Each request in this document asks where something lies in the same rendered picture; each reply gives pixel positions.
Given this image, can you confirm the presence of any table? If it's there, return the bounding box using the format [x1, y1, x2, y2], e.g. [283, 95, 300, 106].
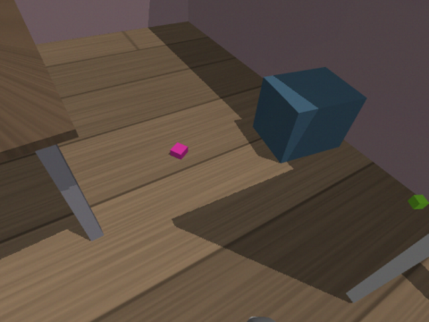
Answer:
[0, 0, 104, 241]

